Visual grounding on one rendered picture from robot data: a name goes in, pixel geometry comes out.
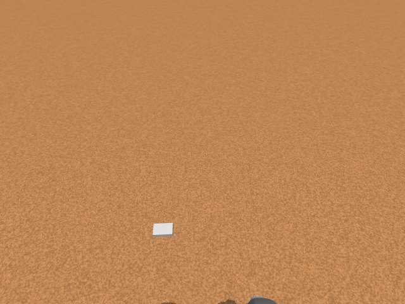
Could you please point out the small box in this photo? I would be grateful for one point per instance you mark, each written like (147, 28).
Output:
(162, 230)

